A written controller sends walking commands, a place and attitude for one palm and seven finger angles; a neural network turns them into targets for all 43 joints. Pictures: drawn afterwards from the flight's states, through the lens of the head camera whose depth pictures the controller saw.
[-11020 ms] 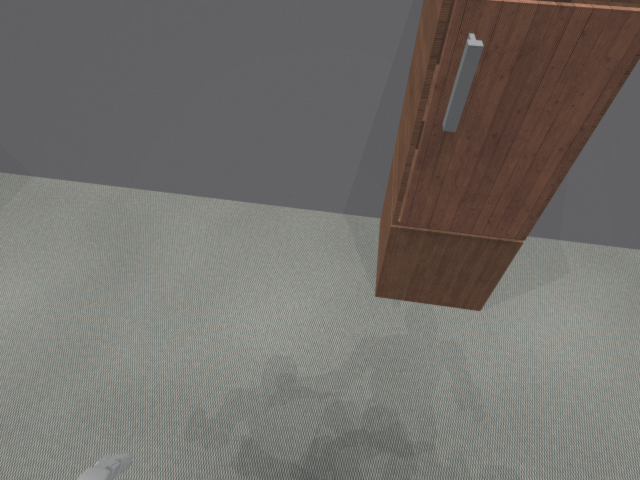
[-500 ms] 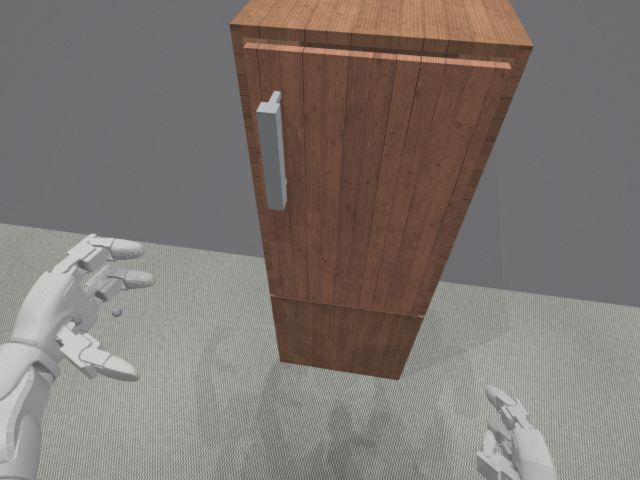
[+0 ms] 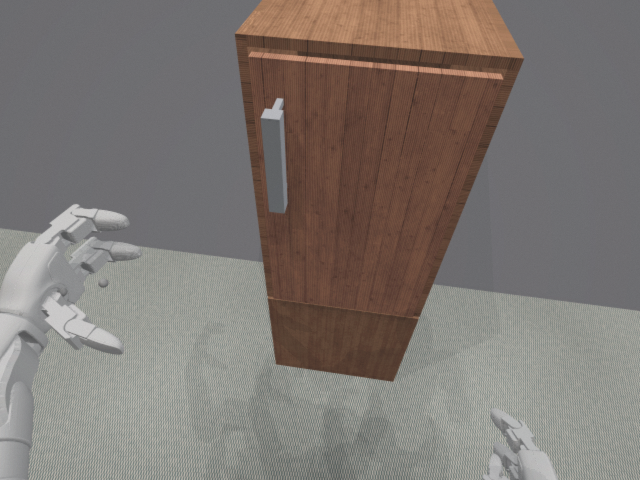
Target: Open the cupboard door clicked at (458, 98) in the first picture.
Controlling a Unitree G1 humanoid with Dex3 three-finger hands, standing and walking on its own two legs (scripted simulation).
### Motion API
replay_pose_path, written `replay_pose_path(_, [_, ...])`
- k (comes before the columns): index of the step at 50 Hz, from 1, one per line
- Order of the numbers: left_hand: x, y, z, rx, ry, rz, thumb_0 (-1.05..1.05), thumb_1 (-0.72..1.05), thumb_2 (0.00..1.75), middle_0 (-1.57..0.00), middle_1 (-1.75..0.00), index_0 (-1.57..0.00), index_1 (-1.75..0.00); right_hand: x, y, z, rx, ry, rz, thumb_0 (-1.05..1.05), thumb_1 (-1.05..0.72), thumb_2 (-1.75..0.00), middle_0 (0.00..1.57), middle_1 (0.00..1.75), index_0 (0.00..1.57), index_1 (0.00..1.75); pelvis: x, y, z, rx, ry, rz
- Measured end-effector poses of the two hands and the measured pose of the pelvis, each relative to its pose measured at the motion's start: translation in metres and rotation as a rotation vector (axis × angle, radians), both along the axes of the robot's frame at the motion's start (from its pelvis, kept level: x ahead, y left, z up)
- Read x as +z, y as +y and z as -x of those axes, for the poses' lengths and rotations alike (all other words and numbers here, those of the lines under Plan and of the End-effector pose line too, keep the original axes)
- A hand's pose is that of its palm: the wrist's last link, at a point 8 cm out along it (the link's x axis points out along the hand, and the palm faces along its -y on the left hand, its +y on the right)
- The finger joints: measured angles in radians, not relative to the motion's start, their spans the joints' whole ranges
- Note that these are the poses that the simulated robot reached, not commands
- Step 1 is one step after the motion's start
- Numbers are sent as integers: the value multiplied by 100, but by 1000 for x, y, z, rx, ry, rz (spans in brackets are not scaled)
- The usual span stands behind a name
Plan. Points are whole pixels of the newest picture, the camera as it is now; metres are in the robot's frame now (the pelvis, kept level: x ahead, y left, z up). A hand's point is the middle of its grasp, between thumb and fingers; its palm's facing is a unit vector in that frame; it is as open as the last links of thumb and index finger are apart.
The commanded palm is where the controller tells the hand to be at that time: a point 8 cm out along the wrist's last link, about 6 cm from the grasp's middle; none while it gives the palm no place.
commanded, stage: raise the hand with hooked fingers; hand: left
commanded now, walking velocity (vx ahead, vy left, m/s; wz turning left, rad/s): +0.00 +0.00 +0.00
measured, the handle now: (278, 157) +0.56 +0.11 +0.11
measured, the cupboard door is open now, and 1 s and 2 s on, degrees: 0 0 0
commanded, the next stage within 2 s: move the hooked fingers beside the handle in 0.22 s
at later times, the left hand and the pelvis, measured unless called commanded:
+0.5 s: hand (117, 270) +0.31 +0.26 +0.12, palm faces -0.01 -1.00 -0.04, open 14.0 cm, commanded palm +0.29 +0.31 +0.13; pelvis +0.00 -0.02 +0.00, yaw +1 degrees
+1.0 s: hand (164, 226) +0.38 +0.23 +0.12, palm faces -0.06 -1.00 -0.02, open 14.0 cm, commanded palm +0.36 +0.28 +0.13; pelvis +0.02 -0.02 +0.00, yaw -1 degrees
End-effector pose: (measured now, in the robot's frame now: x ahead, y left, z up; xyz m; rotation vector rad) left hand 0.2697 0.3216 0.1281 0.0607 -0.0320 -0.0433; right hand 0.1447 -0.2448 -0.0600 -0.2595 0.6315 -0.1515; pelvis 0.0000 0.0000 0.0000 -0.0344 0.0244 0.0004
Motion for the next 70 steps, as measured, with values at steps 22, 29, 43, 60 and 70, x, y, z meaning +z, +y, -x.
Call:
replay_pose_path(22, [-1, -2, -8, 37, 29, 20, -1, -50, 30, -30, -120, -30, -120, -4, -9, -15, 13, -2, -11, 1, -90, -90, 20, 30, 21, 30, 0, -15, -3, 15, 6, -6])
replay_pose_path(29, [-7, -17, -40, -1, 65, 18, -1, -50, 30, -30, -120, -30, -120, -12, -21, -10, -8, 47, 6, 1, -90, -90, 20, 30, 21, 30, -1, -19, -4, 18, 31, -6])
replay_pose_path(43, [-12, -25, -87, 2, 98, 44, -1, -50, 30, -30, -120, -30, -120, -22, -38, 16, -97, 150, -7, 1, -90, -90, 20, 30, 21, 30, -2, -23, -20, -18, 73, -13])
replay_pose_path(60, [-12, -53, -129, -40, 87, 46, -1, -50, 30, -30, -120, -30, -120, -29, -31, 26, -116, 225, -7, 1, -90, -90, 20, 30, 21, 30, -3, -15, -19, -11, 97, -10])
replay_pose_path(70, [-4, -67, -151, -35, 47, 65, -1, -50, 30, -30, -120, -30, -120, -34, -28, 50, -144, 300, -18, 1, -90, -90, 20, 30, 21, 30, -4, -12, -18, -19, 100, -11])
